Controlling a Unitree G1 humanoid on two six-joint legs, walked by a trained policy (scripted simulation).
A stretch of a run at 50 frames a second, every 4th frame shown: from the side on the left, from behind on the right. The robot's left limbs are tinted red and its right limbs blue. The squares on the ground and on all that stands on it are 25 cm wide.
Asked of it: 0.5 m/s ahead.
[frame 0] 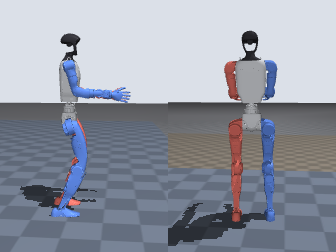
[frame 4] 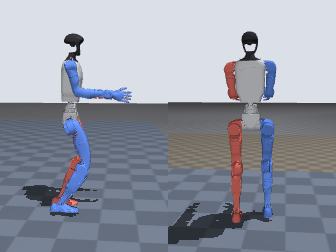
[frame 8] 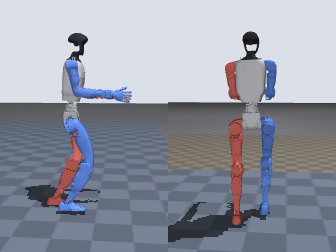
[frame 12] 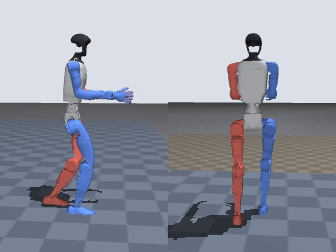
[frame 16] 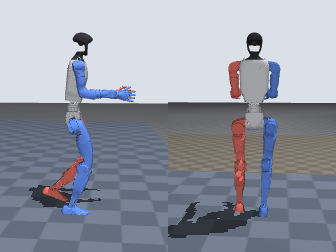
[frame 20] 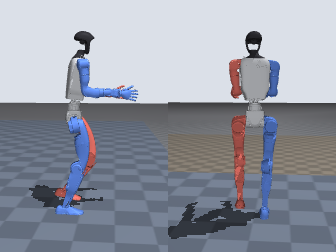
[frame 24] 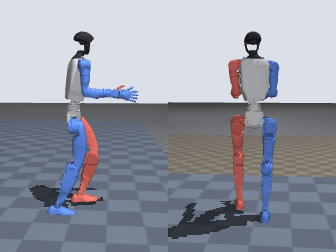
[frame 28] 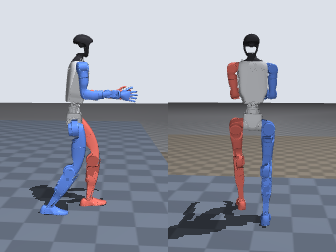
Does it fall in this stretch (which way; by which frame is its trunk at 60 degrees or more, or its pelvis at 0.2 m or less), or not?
no
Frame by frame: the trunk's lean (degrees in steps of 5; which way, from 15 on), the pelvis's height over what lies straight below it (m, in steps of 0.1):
0: 0, 0.8
4: 5, 0.8
8: 5, 0.8
12: 10, 0.8
16: 10, 0.8
20: 10, 0.8
24: 10, 0.8
28: 10, 0.8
